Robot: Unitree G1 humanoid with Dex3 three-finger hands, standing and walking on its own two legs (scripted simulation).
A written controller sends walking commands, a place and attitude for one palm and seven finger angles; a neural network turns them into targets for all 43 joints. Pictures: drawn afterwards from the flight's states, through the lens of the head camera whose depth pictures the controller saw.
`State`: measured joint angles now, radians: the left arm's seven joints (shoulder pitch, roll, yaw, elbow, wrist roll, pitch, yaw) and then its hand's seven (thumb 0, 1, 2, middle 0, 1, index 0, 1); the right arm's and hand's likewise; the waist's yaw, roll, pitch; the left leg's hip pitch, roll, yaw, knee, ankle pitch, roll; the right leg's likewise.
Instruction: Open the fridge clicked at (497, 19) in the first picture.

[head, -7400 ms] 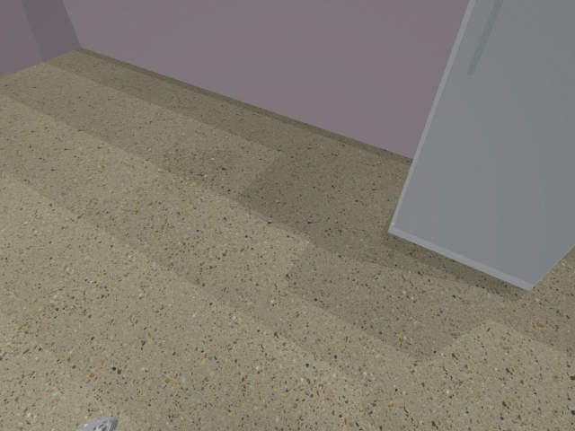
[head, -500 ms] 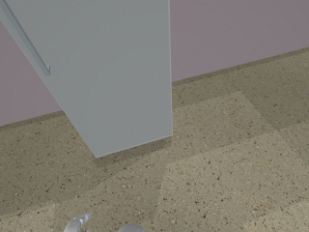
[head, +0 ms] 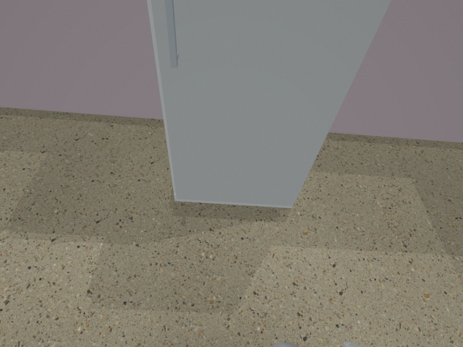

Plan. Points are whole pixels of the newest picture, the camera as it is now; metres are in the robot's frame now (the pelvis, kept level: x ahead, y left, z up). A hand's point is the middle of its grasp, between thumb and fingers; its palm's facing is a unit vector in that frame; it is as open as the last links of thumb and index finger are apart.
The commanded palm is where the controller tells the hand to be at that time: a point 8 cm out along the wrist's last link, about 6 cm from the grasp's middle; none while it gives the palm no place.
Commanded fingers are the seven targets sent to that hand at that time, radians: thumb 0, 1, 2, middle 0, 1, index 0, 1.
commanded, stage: take the last steps up to it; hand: left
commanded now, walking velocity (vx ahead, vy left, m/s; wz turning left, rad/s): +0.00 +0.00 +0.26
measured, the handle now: out of the picture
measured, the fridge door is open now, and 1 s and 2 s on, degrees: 0 0 0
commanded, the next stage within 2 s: come to a stop and stand still in 1.18 s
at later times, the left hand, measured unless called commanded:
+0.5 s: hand out of the picture +0.00 +0.14 -0.15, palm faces +0.14 -0.96 -0.23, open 7.3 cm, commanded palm none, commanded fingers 0.00 0.90 0.90 -0.20 -0.30 -0.20 -0.30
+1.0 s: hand out of the picture +0.11 +0.23 -0.18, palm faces +0.18 -0.97 -0.17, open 7.4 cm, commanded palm none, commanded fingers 0.00 0.90 0.90 -0.20 -0.30 -0.20 -0.30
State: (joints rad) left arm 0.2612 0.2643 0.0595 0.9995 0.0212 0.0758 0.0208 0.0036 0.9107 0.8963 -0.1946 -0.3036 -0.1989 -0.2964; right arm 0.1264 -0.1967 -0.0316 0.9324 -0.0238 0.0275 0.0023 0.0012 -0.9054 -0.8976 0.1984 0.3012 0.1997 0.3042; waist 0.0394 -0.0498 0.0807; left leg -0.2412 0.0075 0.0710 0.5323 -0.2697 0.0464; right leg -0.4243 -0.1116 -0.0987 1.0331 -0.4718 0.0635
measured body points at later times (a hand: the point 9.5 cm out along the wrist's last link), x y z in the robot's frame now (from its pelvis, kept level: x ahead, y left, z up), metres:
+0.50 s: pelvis +0.02 -0.03 +0.01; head +0.00 -0.06 +0.46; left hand -0.01 +0.19 -0.13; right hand +0.03 -0.28 -0.16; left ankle +0.04 +0.11 -0.66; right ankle -0.02 -0.13 -0.74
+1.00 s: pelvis +0.18 +0.07 +0.00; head +0.20 +0.08 +0.45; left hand +0.10 +0.28 -0.16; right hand +0.30 -0.15 -0.14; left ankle +0.19 +0.16 -0.74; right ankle +0.12 -0.06 -0.64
